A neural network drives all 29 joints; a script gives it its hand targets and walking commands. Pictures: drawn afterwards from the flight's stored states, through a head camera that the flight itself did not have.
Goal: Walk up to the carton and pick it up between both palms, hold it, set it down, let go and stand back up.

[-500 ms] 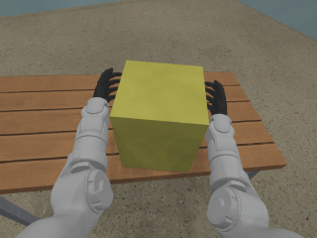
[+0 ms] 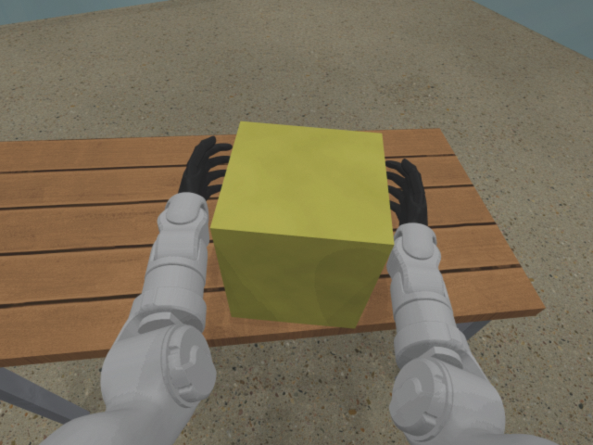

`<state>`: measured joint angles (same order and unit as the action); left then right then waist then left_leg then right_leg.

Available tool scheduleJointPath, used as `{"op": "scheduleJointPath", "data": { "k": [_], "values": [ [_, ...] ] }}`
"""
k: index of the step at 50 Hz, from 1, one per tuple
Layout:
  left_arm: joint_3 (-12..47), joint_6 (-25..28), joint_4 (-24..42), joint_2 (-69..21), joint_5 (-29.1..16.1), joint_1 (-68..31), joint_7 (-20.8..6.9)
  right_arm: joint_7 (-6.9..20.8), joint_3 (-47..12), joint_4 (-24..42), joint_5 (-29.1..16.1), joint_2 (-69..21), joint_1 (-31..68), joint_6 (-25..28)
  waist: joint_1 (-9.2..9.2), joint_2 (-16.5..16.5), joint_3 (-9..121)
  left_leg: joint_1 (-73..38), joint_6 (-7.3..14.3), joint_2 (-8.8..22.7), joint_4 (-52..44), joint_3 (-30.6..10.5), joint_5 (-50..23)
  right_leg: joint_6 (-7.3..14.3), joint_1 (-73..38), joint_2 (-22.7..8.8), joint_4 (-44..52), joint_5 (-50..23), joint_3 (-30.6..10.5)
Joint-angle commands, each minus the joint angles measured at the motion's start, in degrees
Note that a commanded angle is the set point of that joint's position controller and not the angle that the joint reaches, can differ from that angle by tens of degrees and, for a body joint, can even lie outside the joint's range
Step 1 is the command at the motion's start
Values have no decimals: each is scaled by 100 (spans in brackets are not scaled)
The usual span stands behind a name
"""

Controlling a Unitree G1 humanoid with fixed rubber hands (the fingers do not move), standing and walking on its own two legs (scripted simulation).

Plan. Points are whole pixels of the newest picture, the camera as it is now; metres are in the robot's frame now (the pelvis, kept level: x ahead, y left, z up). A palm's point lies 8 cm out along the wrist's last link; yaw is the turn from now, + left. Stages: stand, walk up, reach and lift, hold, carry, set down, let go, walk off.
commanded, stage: set down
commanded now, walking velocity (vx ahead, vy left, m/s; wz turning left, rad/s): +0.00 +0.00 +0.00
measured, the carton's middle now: (301, 231) +0.42 -0.01 +0.02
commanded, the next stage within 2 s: none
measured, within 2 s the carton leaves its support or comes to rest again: neither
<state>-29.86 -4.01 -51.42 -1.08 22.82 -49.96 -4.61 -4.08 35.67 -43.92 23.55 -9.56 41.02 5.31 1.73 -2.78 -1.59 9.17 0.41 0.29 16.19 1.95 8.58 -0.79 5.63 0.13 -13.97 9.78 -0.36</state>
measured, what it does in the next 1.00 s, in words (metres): stands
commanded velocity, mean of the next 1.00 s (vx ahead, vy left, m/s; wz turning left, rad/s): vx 0.00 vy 0.00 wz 0.00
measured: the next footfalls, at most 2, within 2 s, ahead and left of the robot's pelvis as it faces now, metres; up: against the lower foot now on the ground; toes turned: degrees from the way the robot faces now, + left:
none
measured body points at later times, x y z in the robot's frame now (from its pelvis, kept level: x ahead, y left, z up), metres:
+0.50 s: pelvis -0.01 +0.00 +0.00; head +0.04 +0.03 +0.45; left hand +0.44 +0.14 +0.10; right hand +0.40 -0.16 +0.09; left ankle +0.00 +0.11 -0.75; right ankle -0.03 -0.12 -0.75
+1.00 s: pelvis +0.00 +0.00 +0.00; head +0.05 +0.02 +0.45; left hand +0.44 +0.14 +0.10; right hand +0.40 -0.17 +0.09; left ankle +0.00 +0.11 -0.75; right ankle -0.03 -0.12 -0.75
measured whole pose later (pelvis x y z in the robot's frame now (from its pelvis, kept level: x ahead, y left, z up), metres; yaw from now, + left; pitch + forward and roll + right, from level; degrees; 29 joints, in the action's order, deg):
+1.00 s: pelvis +0.00 +0.00 +0.00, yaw -1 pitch +1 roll +0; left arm -35.3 -2.4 -46.8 -3.2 27.1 -50.5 -8.5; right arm -3.3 36.4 -38.9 26.7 -11.6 40.7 6.4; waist 1.2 -3.1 -5.0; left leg 8.5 0.5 0.3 15.3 3.0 7.9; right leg -0.8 6.3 0.0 -15.1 10.0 -0.9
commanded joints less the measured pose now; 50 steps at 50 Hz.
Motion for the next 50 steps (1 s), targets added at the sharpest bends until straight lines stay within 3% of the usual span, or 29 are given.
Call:
{"op": "scheduleJointPath", "data": {
  "k": [1, 4, 6, 10, 16, 18, 22, 24, 29, 33, 34, 39, 46, 47, 50],
  "values": [
    [1066, 193, -83, -2440, 9, -2526, -605, 717, -1819, 240, 99, -2486, 3149, 372, -23, 149, 2600, -836, -101, -60, 17, 594, -1530, -421, -1059, 46, -366, -2828, 613],
    [978, 193, -103, -2413, 64, -2501, -627, 723, -1779, 258, 133, -2469, 3073, 344, -39, 132, 2499, -820, -74, -51, -51, 598, -1366, -424, -1029, 41, -326, -2643, 610],
    [1031, 156, 61, -2390, 68, -2449, -627, 729, -1884, 319, 84, -2450, 3030, 351, -82, 221, 2632, -1063, -143, -41, 40, 593, -1754, -485, -839, 82, -328, -2566, 706],
    [908, 134, 102, -2336, 122, -2466, -693, 740, -1768, 394, 160, -2433, 2972, 316, -83, 93, 2561, -1031, -69, -63, -49, 627, -1491, -512, -698, 83, -265, -2271, 725],
    [825, 60, 101, -2329, 255, -2280, -678, 767, -1532, 268, 266, -2289, 2700, 263, -64, 278, 2238, -1360, -118, -28, 48, 646, -1601, -415, -261, 127, -84, -1601, 777],
    [736, 75, 156, -2299, 318, -2255, -702, 785, -1605, 325, 287, -2341, 2657, 253, -146, 252, 2262, -1235, -78, -32, 9, 682, -1620, -429, -397, 103, -161, -1786, 759],
    [739, 45, 160, -2258, 338, -2193, -673, 829, -1425, 259, 288, -2219, 2593, 213, -63, 369, 2085, -1438, -130, 2, 51, 638, -1640, -405, -100, 142, -109, -1517, 815],
    [682, 47, 192, -2235, 375, -2154, -695, 824, -1405, 227, 338, -2248, 2467, 172, -46, 269, 2031, -1482, -100, -16, 68, 647, -1670, -415, -38, 137, -63, -1464, 815],
    [614, 139, 175, -2247, 374, -2100, -714, 824, -1478, 330, 404, -2333, 2407, 200, -75, 142, 2142, -1285, -28, -40, 46, 669, -1619, -488, -278, 123, -184, -1790, 765],
    [619, 182, 199, -2250, 405, -2094, -710, 825, -1538, 347, 412, -2369, 2329, 211, -136, 259, 2156, -1292, -48, -22, 71, 677, -1722, -460, -180, 122, -187, -1793, 774],
    [579, 163, 145, -2234, 431, -2037, -714, 829, -1497, 278, 461, -2353, 2286, 185, -71, 158, 2078, -1331, -26, -13, 71, 662, -1713, -466, -128, 136, -181, -1797, 779],
    [669, 183, 255, -2288, 446, -1997, -727, 799, -1456, 234, 493, -2324, 2176, 245, -16, 312, 1950, -1538, -95, 4, 179, 628, -1961, -452, 58, 148, -146, -1771, 787],
    [510, 143, 178, -2203, 514, -1836, -810, 776, -1453, 221, 529, -2267, 1990, 175, 2, 190, 1703, -1321, -8, -32, 80, 645, -1661, -498, -65, 99, -166, -1832, 748],
    [450, 216, 129, -2190, 458, -1846, -757, 785, -1464, 163, 471, -2241, 2050, 145, -106, 264, 1762, -1253, -7, 30, 42, 641, -1430, -402, -82, 87, -132, -1559, 628],
    [318, 300, 64, -1781, 493, -1821, -628, 755, -1328, 166, 503, -1891, 1906, 94, -95, 219, 1578, -1191, -15, 30, 12, 647, -1215, -422, -129, 85, -116, -1405, 598]
  ]
}}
